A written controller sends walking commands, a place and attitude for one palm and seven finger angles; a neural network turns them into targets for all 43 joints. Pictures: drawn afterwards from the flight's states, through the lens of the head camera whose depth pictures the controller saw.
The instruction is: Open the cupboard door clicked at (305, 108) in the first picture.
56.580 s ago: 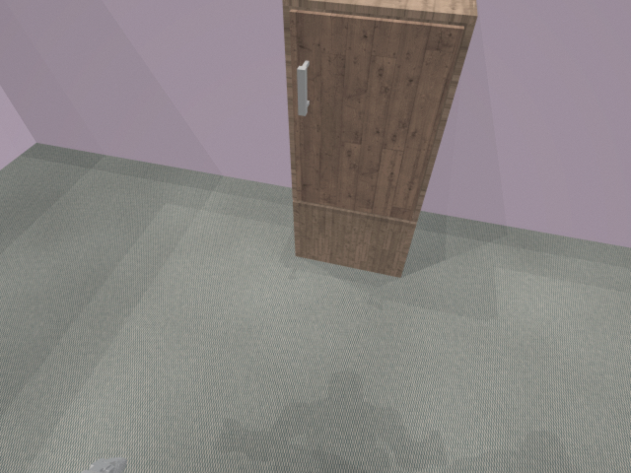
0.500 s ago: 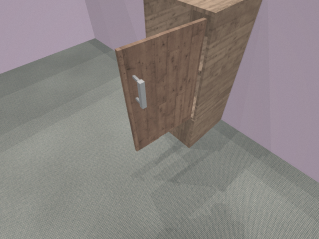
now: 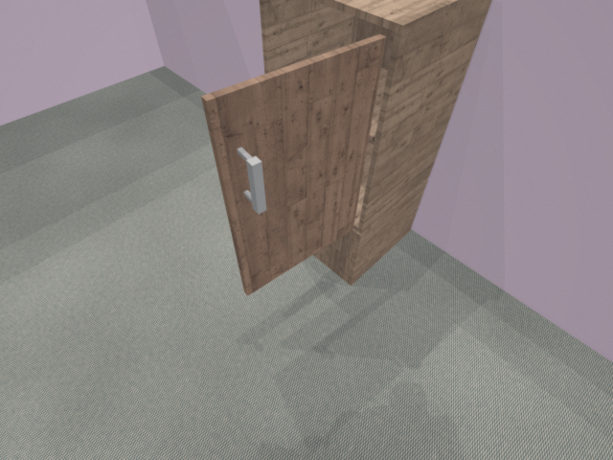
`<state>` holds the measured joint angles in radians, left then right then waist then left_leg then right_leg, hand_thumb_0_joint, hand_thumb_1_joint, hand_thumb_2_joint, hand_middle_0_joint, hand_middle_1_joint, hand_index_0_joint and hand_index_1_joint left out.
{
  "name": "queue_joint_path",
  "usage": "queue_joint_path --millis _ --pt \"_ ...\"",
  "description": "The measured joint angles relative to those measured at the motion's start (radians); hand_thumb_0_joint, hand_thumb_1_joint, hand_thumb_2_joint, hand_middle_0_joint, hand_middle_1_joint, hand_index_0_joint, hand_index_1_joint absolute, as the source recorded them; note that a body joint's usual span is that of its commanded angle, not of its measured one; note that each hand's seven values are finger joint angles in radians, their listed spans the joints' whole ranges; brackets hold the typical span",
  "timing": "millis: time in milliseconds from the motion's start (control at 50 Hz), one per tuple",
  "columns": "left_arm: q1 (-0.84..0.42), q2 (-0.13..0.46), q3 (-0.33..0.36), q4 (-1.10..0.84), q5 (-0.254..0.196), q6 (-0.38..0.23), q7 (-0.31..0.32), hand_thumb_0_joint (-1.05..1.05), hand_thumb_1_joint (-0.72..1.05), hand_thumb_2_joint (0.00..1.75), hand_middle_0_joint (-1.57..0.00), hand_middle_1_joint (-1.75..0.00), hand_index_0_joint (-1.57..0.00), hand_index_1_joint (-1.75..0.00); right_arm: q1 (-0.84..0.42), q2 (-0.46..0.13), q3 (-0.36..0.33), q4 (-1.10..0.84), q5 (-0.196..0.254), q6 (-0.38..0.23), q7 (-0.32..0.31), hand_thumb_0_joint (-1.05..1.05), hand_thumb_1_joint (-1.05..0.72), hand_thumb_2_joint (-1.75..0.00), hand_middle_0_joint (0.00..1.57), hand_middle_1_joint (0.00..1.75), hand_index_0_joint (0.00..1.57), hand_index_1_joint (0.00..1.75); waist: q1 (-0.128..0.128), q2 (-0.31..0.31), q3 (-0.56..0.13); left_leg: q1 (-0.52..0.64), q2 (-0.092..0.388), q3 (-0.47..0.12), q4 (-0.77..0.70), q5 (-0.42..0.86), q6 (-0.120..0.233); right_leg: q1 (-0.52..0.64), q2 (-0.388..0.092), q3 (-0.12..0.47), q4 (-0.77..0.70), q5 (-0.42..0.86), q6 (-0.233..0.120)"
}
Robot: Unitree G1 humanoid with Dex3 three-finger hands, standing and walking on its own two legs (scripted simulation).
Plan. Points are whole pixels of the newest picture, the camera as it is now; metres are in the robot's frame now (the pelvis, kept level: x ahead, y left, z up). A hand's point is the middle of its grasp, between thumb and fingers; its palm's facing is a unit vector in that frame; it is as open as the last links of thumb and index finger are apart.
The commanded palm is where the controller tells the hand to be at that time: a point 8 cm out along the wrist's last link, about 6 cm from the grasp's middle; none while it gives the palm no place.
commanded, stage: look to check the result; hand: left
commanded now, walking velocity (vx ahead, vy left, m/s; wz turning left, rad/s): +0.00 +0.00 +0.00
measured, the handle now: (251, 180) +0.59 +0.13 -0.01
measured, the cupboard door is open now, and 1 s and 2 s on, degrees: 83 83 83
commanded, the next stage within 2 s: stand and wait in 0.44 s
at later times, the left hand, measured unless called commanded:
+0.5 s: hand out of the picture +0.04 +0.22 -0.17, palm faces -0.02 -0.96 -0.29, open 7.4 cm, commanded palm none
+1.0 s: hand out of the picture +0.05 +0.22 -0.17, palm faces -0.03 -0.96 -0.29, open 7.4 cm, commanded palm none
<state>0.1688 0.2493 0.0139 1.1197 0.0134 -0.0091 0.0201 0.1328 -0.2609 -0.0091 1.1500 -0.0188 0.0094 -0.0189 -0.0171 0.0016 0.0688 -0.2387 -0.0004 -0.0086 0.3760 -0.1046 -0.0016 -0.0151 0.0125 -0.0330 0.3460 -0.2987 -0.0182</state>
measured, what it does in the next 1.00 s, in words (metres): stands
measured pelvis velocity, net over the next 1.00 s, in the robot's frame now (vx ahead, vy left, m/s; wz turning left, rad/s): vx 0.01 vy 0.00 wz -0.01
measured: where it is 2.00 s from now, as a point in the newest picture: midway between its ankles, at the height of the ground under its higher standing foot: outside the picture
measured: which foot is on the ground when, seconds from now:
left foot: down 0.00-1.00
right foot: down 0.00-1.00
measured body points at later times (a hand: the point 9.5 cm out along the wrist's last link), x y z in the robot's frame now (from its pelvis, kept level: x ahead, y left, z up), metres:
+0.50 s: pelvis +0.01 +0.00 +0.00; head +0.03 +0.00 +0.45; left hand +0.04 +0.27 -0.15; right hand +0.07 -0.27 -0.15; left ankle +0.06 +0.12 -0.74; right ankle -0.07 -0.10 -0.74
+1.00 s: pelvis +0.01 +0.00 +0.00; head +0.03 +0.00 +0.45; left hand +0.05 +0.27 -0.15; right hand +0.06 -0.27 -0.15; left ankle +0.06 +0.12 -0.74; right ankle -0.07 -0.10 -0.74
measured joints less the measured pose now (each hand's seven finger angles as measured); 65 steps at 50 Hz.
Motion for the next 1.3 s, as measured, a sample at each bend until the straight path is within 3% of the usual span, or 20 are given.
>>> queue_joint_path --millis 400,1300 --pt "0.030 0.014 -0.004 0.023 -0.001 0.001 0.002 0.01 0.91 0.90 -0.20 -0.30 -0.21 -0.30 -0.023 -0.002 0.002 0.002 0.005 0.000 0.001 0.00 -0.91 -0.90 0.21 0.30 0.20 0.30 0.014 0.001 0.003 0.020 -0.003 0.009 -0.013 -0.008 0.001 0.021 -0.005 0.009 -0.021 -0.001 0.001" --pt "0.041 0.003 -0.009 0.022 -0.002 0.000 0.003 0.01 0.91 0.90 -0.20 -0.30 -0.21 -0.30 0.008 0.009 0.005 0.011 0.005 -0.002 -0.001 0.00 -0.91 -0.90 0.21 0.30 0.20 0.30 0.009 -0.003 -0.005 0.036 -0.003 0.016 -0.027 -0.006 0.000 0.035 -0.006 0.015 -0.037 0.004 0.002"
